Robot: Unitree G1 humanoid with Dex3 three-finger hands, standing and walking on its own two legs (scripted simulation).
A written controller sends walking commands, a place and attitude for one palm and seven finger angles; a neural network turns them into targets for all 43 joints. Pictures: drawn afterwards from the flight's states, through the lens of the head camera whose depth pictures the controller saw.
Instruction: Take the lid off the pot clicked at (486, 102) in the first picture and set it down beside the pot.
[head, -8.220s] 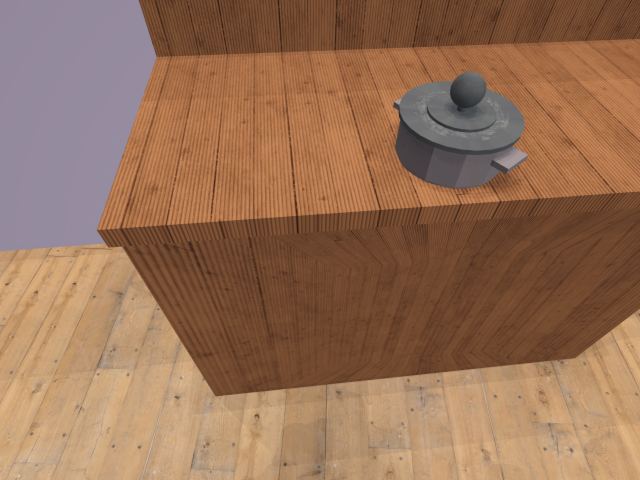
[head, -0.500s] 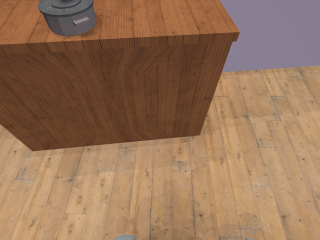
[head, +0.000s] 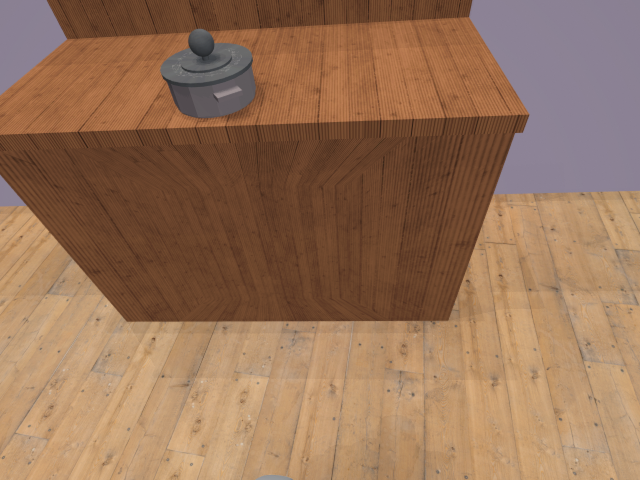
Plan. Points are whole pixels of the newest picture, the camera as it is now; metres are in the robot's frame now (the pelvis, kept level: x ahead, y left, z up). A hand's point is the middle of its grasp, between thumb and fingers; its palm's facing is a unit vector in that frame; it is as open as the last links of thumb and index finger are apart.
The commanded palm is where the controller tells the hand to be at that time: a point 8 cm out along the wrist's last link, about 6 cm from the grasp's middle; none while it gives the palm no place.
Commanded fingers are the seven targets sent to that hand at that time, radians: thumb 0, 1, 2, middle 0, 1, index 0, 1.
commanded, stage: take the last steps up to it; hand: left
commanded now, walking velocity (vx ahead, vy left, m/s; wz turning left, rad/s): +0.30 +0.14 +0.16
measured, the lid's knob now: (201, 42) +0.85 +0.31 +0.18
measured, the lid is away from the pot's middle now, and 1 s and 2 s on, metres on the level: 0.00 0.00 0.00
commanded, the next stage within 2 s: come to a stop and stand still in 0.76 s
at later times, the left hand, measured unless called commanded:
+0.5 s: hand out of the picture +0.09 +0.25 -0.18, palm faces +0.17 -0.96 -0.20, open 7.4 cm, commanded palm none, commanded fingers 0.00 0.90 0.90 -0.20 -0.30 -0.20 -0.30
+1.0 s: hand (208, 311) +0.42 +0.27 -0.15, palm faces +0.07 -0.96 -0.26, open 7.2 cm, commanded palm none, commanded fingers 0.00 0.90 0.90 -0.20 -0.30 -0.20 -0.30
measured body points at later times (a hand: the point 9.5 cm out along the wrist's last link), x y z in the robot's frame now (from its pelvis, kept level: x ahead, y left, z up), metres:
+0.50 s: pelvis +0.17 +0.08 -0.01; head +0.22 +0.09 +0.44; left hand +0.08 +0.30 -0.16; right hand +0.30 -0.13 -0.16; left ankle +0.20 +0.18 -0.73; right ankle +0.06 -0.06 -0.64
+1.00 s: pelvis +0.36 +0.08 +0.01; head +0.39 +0.05 +0.45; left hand +0.42 +0.32 -0.13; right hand +0.37 -0.15 -0.16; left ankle +0.33 +0.22 -0.67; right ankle +0.38 -0.01 -0.73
